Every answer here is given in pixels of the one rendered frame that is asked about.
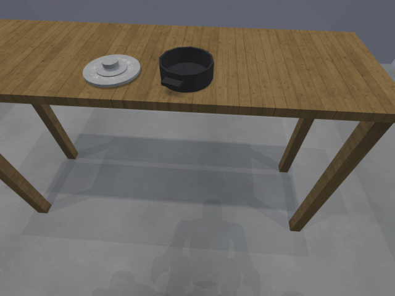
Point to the table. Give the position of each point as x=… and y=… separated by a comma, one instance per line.
x=303, y=74

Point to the pot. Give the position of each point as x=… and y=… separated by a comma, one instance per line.
x=186, y=69

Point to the lid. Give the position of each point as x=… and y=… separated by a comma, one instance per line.
x=128, y=69

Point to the knob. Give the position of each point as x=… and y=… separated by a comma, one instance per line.
x=110, y=62

